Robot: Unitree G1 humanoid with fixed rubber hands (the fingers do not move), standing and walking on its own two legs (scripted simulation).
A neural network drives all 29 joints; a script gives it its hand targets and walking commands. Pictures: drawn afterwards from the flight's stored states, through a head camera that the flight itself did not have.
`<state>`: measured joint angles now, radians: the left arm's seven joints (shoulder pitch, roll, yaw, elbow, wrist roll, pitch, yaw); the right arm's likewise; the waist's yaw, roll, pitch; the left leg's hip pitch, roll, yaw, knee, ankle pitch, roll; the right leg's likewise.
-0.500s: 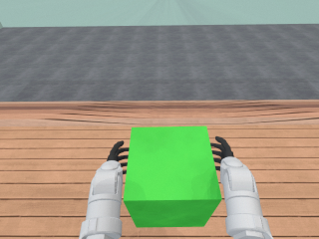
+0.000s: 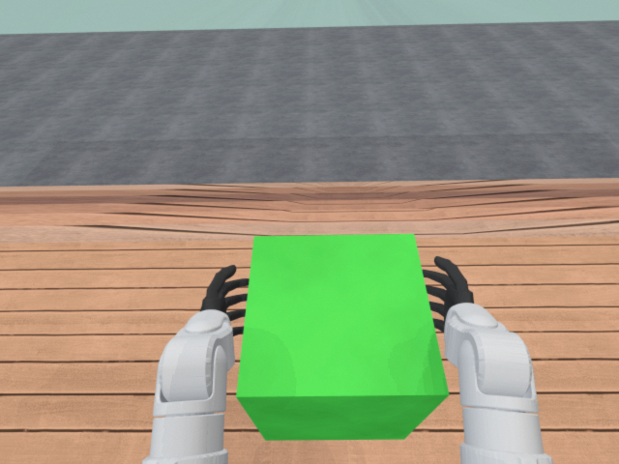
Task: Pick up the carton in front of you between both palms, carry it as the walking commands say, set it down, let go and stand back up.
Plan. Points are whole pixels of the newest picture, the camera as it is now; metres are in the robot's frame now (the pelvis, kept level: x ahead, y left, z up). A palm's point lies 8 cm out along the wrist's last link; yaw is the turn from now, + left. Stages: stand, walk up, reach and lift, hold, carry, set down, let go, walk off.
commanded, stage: carry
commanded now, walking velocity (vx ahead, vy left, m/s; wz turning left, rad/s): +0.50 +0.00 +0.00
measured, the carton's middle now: (334, 344) +0.29 -0.01 -0.01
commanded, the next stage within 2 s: none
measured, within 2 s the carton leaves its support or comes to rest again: neither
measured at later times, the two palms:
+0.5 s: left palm (267, 193) +0.53 +0.09 +0.08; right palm (442, 186) +0.53 -0.21 +0.08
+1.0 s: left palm (274, 111) +0.87 +0.10 +0.06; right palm (402, 110) +0.84 -0.19 +0.07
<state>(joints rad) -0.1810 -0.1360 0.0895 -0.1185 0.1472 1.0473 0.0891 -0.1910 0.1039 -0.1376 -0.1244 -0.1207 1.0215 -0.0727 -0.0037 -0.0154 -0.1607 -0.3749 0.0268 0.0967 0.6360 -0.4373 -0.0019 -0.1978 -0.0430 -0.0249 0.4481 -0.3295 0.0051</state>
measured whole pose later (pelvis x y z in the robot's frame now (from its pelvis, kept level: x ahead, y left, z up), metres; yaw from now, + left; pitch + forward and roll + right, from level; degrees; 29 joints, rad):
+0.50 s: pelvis +0.26 -0.05 +0.00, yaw +0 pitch +5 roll +0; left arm -0.19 -0.14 0.11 -0.30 0.12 1.26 0.10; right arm -0.22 0.15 -0.15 -0.31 -0.11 1.24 -0.10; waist 0.01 0.01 -0.10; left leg -0.46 0.09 0.09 1.09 -0.39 0.00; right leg -0.31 -0.03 -0.24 0.45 -0.24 -0.07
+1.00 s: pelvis +0.59 -0.01 +0.00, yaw -5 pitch +5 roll -1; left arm -0.12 -0.13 0.08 -0.33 0.13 1.19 0.09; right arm -0.13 0.13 -0.09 -0.32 -0.11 1.15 -0.09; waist -0.04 0.01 -0.04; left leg -0.27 0.03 0.26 0.39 -0.21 0.08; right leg -0.54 -0.09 -0.08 1.07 -0.31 -0.01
